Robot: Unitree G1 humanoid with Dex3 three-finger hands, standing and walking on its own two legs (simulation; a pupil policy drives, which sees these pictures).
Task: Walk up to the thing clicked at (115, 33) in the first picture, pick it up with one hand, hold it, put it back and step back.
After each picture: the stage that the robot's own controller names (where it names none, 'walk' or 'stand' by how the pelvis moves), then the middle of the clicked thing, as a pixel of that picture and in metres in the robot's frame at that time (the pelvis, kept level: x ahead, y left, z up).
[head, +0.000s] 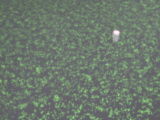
stand; (115, 36) +1.52 -0.37 -0.72
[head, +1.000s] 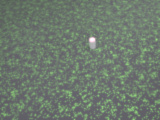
walk; (92, 43) +1.42 +0.01 -0.70
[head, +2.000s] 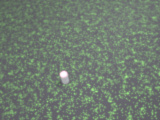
walk; (64, 77) +0.91 +0.26 -0.71
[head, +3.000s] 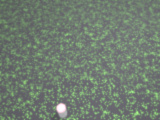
walk; (62, 110) +0.55 +0.23 -0.69
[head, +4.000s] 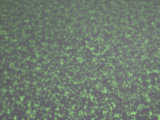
stand; out of the picture +0.43 +0.23 -0.71
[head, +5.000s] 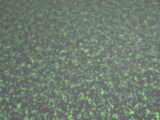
stand; out of the picture +0.41 +0.25 -0.72
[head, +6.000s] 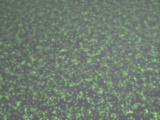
stand; out of the picture +0.42 +0.25 -0.73
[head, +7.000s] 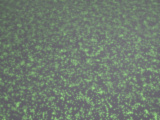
stand; out of the picture +0.41 +0.25 -0.73
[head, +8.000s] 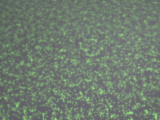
go down; out of the picture +0.40 +0.26 -0.73
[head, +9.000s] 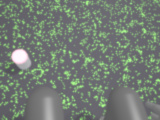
go down; (22, 60) +0.48 +0.29 -0.36
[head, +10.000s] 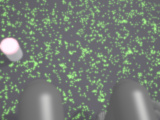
go down; (12, 50) +0.47 +0.32 -0.29
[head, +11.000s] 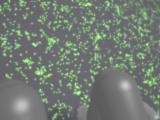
close in; out of the picture +0.44 +0.35 -0.23
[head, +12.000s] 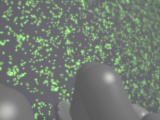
close; out of the picture +0.43 +0.37 -0.21
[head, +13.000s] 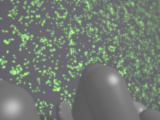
lift; out of the picture +0.40 +0.34 -0.22
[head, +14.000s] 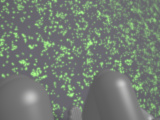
lift; out of the picture +0.37 +0.29 -0.19
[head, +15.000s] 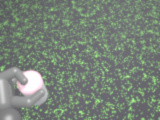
lift; (34, 89) +0.33 +0.19 +0.00
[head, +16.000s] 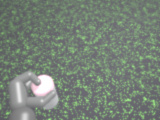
hold; (45, 93) +0.34 +0.16 +0.01
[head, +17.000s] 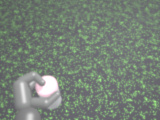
hold; (49, 93) +0.33 +0.15 +0.00
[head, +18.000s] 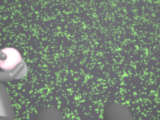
crouch; (13, 64) +0.43 +0.25 -0.08
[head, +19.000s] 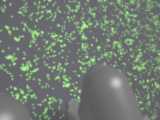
lower; out of the picture +0.43 +0.34 -0.21
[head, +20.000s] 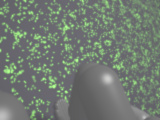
lower; out of the picture +0.41 +0.35 -0.22
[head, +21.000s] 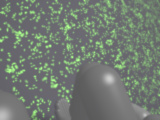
lower; out of the picture +0.41 +0.35 -0.22
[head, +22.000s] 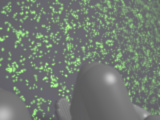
lower; out of the picture +0.41 +0.35 -0.22
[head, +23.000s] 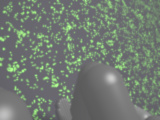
loosen; out of the picture +0.41 +0.35 -0.22
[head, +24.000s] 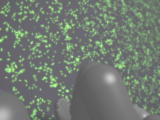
withdraw; out of the picture +0.41 +0.35 -0.22
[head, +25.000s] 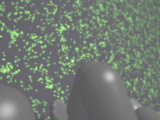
withdraw; out of the picture +0.41 +0.34 -0.22
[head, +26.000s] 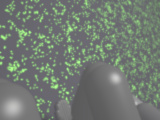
withdraw; out of the picture +0.40 +0.34 -0.22
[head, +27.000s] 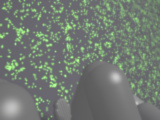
withdraw; out of the picture +0.40 +0.34 -0.21
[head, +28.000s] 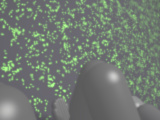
withdraw; out of the picture +0.40 +0.35 -0.21
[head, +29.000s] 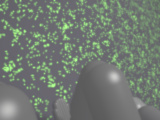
withdraw; out of the picture +0.40 +0.35 -0.21
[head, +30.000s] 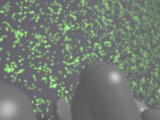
withdraw; out of the picture +0.41 +0.35 -0.21
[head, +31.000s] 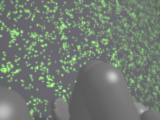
withdraw; out of the picture +0.40 +0.35 -0.21
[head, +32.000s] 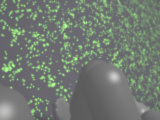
withdraw; out of the picture +0.40 +0.35 -0.21
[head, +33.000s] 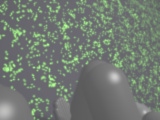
rise; out of the picture +0.40 +0.35 -0.21
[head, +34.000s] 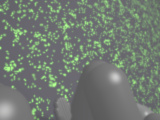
rise; out of the picture +0.40 +0.35 -0.21
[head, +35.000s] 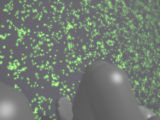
rise; out of the picture +0.41 +0.35 -0.22
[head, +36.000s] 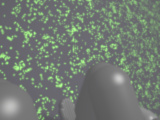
stand; out of the picture +0.41 +0.35 -0.22
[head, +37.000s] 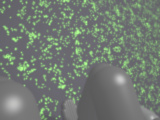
stand; out of the picture +0.41 +0.34 -0.22
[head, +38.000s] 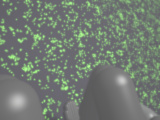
stand; out of the picture +0.41 +0.34 -0.22
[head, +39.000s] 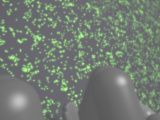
stand; out of the picture +0.41 +0.34 -0.22
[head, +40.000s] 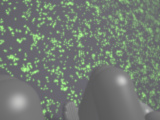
stand; out of the picture +0.41 +0.34 -0.22
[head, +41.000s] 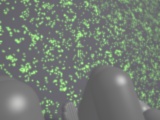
stand; out of the picture +0.41 +0.34 -0.22
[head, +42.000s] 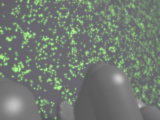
withdraw; out of the picture +0.41 +0.34 -0.22
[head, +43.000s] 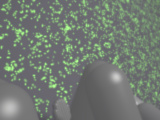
withdraw; out of the picture +0.40 +0.35 -0.22
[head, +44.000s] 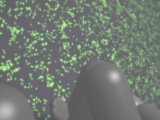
withdraw; out of the picture +0.40 +0.35 -0.22
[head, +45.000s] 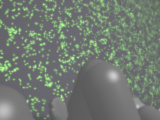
withdraw; out of the picture +0.40 +0.35 -0.22
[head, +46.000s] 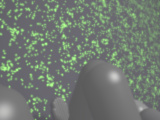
withdraw; out of the picture +0.40 +0.35 -0.22
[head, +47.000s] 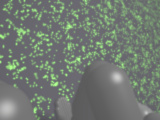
rise; out of the picture +0.41 +0.35 -0.22
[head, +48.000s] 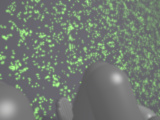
rise; out of the picture +0.41 +0.35 -0.22
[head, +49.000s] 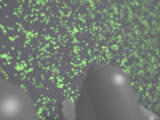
stand; out of the picture +0.41 +0.35 -0.22
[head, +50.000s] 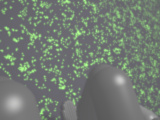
stand; out of the picture +0.41 +0.34 -0.22
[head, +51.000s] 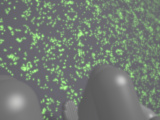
stand; out of the picture +0.41 +0.34 -0.23
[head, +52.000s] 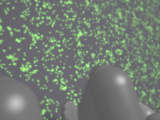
stand; out of the picture +0.41 +0.34 -0.22
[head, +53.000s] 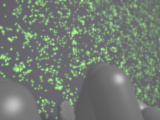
withdraw; out of the picture +0.41 +0.34 -0.22
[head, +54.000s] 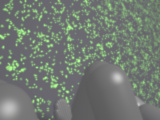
withdraw; out of the picture +0.40 +0.35 -0.22
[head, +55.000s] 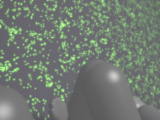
withdraw; out of the picture +0.40 +0.35 -0.22
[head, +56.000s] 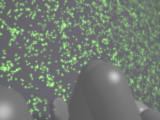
rise; out of the picture +0.40 +0.35 -0.22
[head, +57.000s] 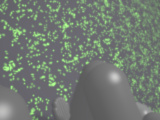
rise; out of the picture +0.40 +0.35 -0.22
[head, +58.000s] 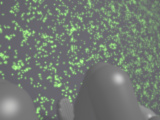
stand; out of the picture +0.41 +0.35 -0.22
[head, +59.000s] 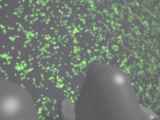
stand; out of the picture +0.41 +0.35 -0.22
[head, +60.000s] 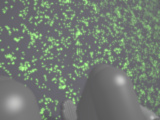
stand; out of the picture +0.41 +0.34 -0.23
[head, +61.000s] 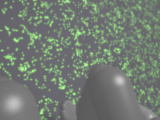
stand; out of the picture +0.41 +0.34 -0.23
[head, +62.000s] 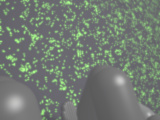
stand; out of the picture +0.41 +0.34 -0.23
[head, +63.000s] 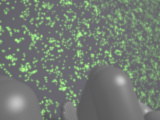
stand; out of the picture +0.41 +0.34 -0.22
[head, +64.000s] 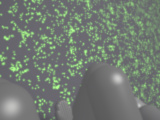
withdraw; out of the picture +0.40 +0.34 -0.22
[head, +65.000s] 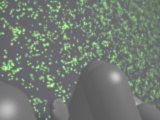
withdraw; out of the picture +0.40 +0.35 -0.22
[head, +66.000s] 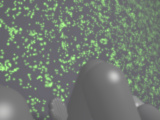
withdraw; out of the picture +0.40 +0.35 -0.22
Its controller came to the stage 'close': yes
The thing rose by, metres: 0.71
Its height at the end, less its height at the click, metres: +0.00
